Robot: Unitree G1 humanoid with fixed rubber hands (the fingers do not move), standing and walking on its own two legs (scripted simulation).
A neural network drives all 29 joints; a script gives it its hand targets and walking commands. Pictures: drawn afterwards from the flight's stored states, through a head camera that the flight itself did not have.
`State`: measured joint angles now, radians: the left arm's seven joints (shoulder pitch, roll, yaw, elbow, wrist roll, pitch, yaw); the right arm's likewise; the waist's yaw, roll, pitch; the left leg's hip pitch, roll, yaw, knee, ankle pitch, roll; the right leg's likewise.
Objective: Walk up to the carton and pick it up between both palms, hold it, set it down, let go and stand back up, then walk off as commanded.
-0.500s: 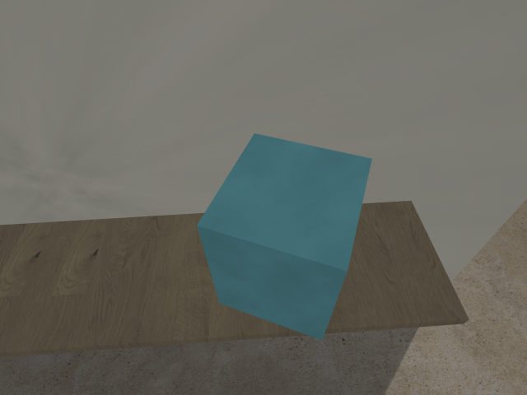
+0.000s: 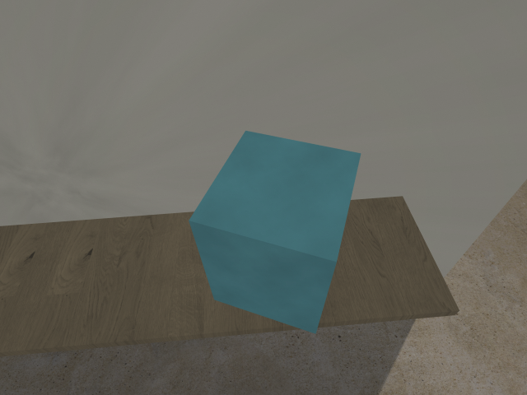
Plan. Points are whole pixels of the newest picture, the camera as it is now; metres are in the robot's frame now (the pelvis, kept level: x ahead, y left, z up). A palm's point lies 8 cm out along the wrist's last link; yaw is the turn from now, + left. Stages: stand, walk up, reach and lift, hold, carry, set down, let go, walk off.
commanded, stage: walk up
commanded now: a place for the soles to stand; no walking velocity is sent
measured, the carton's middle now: (281, 233) +0.39 +0.00 +0.01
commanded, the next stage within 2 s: reach and lift in 0.10 s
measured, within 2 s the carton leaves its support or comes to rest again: neither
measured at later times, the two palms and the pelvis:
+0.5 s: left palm (112, 383) +0.17 +0.27 -0.10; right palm out of the picture +0.14 -0.29 -0.09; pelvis -0.01 +0.01 -0.02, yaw +3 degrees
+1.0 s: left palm (94, 387) +0.15 +0.28 -0.06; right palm out of the picture +0.12 -0.22 -0.07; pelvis -0.01 +0.02 +0.00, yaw +0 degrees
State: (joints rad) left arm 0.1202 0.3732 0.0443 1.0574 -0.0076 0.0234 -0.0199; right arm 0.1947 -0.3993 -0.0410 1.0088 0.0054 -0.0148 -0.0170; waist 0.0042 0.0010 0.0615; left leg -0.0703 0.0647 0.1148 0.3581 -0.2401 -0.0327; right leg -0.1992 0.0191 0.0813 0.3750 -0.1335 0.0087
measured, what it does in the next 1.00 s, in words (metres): stands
